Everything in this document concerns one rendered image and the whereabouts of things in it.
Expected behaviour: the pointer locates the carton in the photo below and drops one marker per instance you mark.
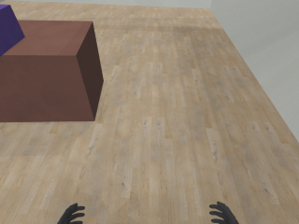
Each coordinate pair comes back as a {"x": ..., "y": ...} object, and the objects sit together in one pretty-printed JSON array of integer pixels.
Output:
[{"x": 10, "y": 30}]

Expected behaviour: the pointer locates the pedestal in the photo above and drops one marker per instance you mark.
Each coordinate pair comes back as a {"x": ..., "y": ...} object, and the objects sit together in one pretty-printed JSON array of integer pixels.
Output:
[{"x": 54, "y": 74}]

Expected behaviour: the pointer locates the right robot hand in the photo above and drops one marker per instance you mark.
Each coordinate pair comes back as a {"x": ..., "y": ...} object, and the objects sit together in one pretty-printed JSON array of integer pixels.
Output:
[{"x": 224, "y": 213}]

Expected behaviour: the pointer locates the left robot hand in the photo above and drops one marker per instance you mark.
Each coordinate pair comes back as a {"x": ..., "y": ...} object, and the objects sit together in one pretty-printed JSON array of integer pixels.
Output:
[{"x": 67, "y": 216}]

